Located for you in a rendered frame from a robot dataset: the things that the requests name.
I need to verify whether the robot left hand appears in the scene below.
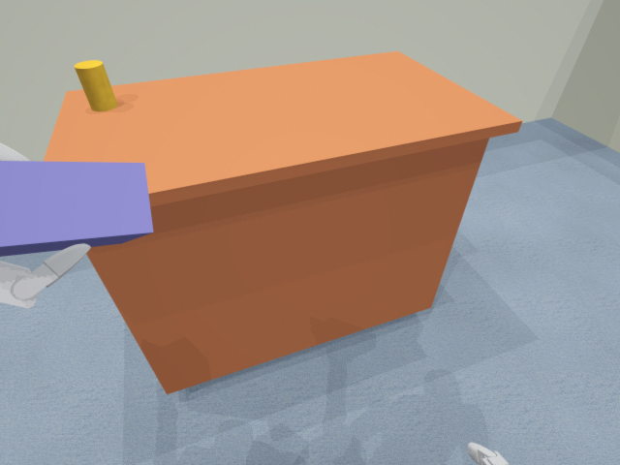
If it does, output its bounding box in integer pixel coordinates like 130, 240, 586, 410
0, 142, 91, 308

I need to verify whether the sponge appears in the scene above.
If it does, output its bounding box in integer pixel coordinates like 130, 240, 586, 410
0, 161, 153, 257

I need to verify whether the table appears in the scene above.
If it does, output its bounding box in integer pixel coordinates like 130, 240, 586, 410
44, 51, 522, 394

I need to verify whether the robot right hand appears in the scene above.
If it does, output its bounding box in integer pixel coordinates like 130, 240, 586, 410
468, 443, 509, 465

